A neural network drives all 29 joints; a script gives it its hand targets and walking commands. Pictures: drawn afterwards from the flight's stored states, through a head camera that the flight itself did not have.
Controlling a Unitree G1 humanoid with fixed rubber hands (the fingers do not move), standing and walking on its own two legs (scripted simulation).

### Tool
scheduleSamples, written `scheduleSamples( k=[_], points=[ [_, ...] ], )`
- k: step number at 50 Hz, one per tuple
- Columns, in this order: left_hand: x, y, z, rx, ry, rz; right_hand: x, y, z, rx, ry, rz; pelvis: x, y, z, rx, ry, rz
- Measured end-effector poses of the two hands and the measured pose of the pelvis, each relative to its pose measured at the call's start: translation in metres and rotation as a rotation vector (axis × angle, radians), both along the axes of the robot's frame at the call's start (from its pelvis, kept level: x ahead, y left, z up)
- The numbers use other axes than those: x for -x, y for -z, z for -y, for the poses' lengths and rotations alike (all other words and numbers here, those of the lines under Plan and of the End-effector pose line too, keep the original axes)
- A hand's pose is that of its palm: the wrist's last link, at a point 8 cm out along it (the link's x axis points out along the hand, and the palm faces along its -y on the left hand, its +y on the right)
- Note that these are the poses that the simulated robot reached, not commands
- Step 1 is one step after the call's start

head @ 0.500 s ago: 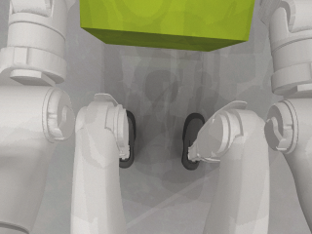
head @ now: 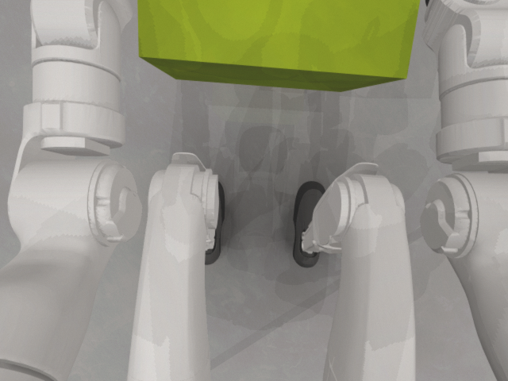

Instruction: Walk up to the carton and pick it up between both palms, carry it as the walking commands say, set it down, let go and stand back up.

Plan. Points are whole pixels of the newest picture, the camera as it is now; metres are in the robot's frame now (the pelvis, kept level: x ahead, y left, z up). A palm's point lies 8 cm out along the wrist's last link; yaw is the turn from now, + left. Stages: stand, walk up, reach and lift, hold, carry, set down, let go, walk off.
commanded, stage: reach and lift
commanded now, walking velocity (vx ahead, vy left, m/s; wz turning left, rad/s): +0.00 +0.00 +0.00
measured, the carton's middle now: out of the picture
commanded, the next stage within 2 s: none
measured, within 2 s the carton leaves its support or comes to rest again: neither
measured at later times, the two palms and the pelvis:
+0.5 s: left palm out of the picture +0.54 +0.20 +0.00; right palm out of the picture +0.54 -0.16 -0.01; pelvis -0.01 +0.00 +0.06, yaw +0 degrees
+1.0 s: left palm out of the picture +0.51 +0.19 +0.08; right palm out of the picture +0.52 -0.16 +0.06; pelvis -0.01 +0.00 +0.11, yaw +1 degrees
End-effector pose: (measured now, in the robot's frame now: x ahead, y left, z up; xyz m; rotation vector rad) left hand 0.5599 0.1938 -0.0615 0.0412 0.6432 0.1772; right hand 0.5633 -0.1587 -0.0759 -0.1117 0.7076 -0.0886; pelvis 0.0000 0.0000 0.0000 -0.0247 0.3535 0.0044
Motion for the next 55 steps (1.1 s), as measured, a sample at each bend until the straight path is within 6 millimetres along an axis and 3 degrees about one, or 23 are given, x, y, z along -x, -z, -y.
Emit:
scheduleSamples(
  k=[14, 22, 30, 55],
  points=[
    [0.01, -0.043, -0.001, 0.007, -0.011, 0.015, 0.009, -0.043, -0.002, 0.0, -0.001, 0.006, 0.005, -0.031, 0.001, -0.004, -0.001, 0.031],
    [0.022, -0.053, -0.002, 0.017, -0.012, -0.006, 0.021, -0.055, -0.003, 0.013, -0.004, -0.016, 0.006, -0.05, -0.001, 0.0, -0.003, 0.041],
    [0.026, -0.085, -0.003, 0.009, -0.01, 0.031, 0.025, -0.087, -0.004, 0.014, -0.002, 0.013, 0.008, -0.064, -0.002, 0.002, -0.004, 0.074],
    [0.05, -0.157, 0.006, 0.003, -0.014, 0.028, 0.053, -0.149, 0.003, 0.012, 0.01, -0.016, 0.006, -0.125, 0.004, -0.011, -0.009, 0.154]
  ],
)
